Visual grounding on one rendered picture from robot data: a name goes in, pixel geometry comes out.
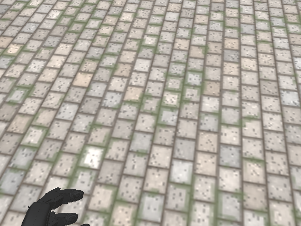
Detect robot left hand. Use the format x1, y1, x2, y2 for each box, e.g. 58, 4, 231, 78
21, 187, 90, 226

